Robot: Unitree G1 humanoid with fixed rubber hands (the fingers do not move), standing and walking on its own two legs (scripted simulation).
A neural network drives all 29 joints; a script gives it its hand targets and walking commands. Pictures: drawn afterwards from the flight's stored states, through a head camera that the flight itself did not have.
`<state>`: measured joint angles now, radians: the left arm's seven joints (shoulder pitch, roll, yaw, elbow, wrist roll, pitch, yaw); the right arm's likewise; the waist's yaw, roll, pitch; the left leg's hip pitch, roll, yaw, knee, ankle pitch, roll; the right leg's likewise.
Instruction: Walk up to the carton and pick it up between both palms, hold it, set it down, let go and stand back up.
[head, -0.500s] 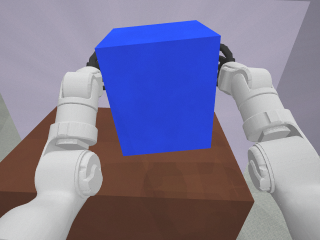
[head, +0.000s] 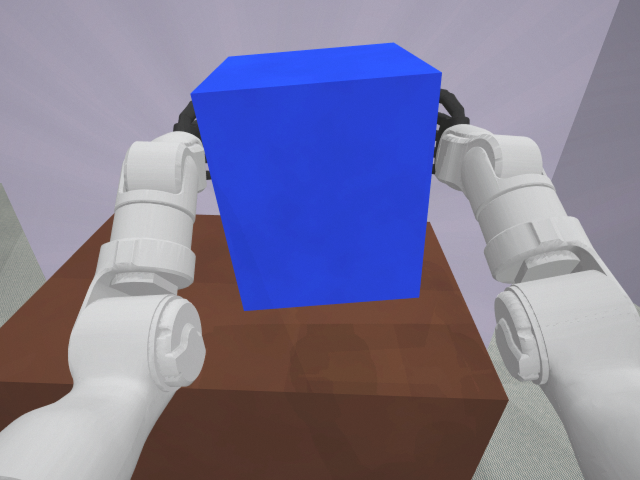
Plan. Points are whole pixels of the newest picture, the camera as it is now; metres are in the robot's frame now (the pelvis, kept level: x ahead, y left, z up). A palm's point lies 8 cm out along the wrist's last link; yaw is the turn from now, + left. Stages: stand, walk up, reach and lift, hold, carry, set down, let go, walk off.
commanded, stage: hold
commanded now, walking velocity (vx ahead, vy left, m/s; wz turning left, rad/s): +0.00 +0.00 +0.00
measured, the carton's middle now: (320, 173) +0.40 -0.01 +0.29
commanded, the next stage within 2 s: none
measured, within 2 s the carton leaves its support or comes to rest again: neither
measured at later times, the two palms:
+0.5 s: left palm (188, 155) +0.39 +0.15 +0.32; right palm (447, 146) +0.38 -0.15 +0.33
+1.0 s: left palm (184, 149) +0.39 +0.15 +0.32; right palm (448, 141) +0.38 -0.15 +0.34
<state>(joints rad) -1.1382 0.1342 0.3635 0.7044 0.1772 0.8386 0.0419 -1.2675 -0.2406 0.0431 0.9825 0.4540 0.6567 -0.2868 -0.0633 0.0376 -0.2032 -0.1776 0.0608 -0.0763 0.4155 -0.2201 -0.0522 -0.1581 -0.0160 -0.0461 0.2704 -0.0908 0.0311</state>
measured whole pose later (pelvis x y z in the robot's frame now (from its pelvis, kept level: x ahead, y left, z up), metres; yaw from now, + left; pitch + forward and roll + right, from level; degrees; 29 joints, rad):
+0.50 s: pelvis +0.01 +0.00 +0.00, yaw +0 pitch -2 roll -2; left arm -1.11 0.12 0.35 0.66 0.18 0.85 0.04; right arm -1.26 -0.25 0.06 0.97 0.48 0.65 -0.29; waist -0.07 0.04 -0.19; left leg -0.15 0.06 -0.08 0.42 -0.23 -0.05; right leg -0.12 -0.01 -0.05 0.26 -0.10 0.03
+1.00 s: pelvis +0.00 +0.00 +0.00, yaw +0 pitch -1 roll -2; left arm -1.16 0.14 0.37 0.72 0.17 0.83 0.04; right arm -1.29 -0.24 0.03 1.01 0.45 0.66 -0.29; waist -0.07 0.03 -0.21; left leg -0.18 0.06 -0.08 0.42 -0.22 -0.05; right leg -0.15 -0.01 -0.05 0.27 -0.09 0.03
